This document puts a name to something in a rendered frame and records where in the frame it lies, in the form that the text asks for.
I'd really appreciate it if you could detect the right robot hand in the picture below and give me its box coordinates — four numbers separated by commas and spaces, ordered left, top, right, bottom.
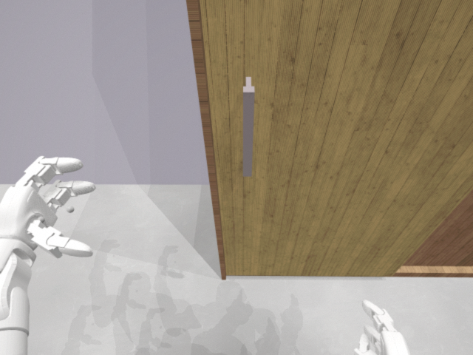
355, 300, 411, 355

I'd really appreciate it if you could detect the handle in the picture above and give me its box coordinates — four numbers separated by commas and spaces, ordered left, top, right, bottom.
243, 77, 255, 177

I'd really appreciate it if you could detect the wardrobe door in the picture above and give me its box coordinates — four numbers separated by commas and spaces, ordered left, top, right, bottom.
200, 0, 473, 277
403, 190, 473, 266

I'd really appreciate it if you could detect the left robot hand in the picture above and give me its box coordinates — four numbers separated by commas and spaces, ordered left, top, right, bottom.
0, 156, 96, 258

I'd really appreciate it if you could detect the robot left forearm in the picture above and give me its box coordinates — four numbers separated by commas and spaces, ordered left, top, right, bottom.
0, 238, 36, 355

